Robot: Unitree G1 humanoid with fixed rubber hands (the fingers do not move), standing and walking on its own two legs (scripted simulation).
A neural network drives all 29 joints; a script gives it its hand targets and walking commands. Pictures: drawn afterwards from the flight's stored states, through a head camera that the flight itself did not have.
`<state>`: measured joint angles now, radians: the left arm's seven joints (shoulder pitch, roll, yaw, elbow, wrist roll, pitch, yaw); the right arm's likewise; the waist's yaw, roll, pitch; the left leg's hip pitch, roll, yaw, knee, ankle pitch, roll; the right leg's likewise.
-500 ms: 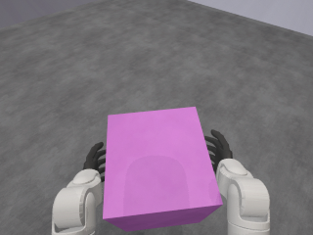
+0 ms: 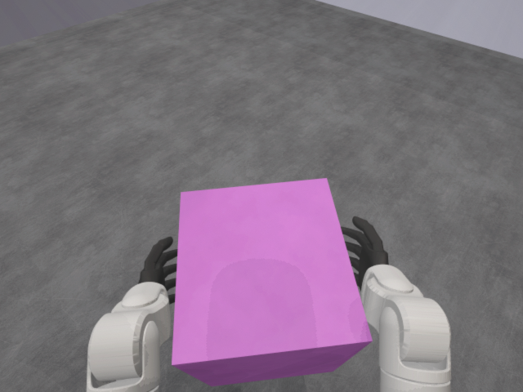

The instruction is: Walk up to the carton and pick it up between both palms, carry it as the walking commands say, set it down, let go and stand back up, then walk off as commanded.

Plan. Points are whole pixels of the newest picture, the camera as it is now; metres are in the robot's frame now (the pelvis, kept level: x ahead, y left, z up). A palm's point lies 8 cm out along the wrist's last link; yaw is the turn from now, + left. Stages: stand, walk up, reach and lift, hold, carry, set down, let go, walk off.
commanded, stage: carry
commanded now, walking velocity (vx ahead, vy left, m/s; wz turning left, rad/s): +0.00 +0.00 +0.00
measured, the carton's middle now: (264, 290) +0.27 +0.00 +0.03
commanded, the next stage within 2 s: none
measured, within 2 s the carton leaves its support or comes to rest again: neither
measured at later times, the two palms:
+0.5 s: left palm (154, 294) +0.24 +0.15 +0.08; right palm (373, 274) +0.26 -0.14 +0.10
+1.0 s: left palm (158, 299) +0.24 +0.14 +0.06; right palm (369, 279) +0.26 -0.15 +0.08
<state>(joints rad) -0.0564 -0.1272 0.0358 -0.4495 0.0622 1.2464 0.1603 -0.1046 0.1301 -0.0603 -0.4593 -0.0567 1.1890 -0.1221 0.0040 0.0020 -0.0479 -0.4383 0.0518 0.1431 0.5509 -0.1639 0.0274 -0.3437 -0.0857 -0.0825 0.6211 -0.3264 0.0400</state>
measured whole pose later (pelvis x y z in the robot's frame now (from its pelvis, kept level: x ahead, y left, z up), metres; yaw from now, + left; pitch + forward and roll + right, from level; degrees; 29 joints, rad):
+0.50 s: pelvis +0.00 +0.00 +0.00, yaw +0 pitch +3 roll +0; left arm -0.06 -0.13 0.04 -0.44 0.06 1.24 0.16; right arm -0.10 0.13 -0.06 -0.45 -0.06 1.19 -0.12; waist 0.00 0.00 -0.05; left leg -0.44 0.05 0.14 0.55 -0.16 0.03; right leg -0.34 -0.08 -0.08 0.62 -0.32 0.04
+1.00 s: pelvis +0.00 +0.00 +0.00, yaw +0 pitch +3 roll +0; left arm -0.06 -0.13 0.04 -0.30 0.07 1.15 0.15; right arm -0.10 0.13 -0.08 -0.32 -0.06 1.10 -0.12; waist 0.00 0.00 -0.07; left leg -0.44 0.05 0.14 0.55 -0.16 0.03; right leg -0.34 -0.08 -0.08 0.62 -0.32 0.04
